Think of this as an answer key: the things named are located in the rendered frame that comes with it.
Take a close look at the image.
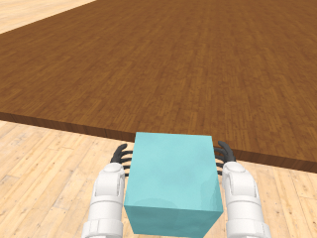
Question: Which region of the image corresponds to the left robot forearm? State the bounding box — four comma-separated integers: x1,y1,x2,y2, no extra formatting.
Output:
80,163,125,238

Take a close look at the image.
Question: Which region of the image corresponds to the carton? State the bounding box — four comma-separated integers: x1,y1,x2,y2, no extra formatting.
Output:
123,132,224,238

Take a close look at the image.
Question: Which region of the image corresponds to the right robot forearm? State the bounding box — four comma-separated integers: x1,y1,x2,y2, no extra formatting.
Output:
222,162,271,238

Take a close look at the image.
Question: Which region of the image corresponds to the left robot hand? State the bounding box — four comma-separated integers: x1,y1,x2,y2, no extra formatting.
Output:
110,143,133,177

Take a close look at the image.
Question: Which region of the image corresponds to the right robot hand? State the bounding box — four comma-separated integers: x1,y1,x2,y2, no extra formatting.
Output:
213,141,237,176

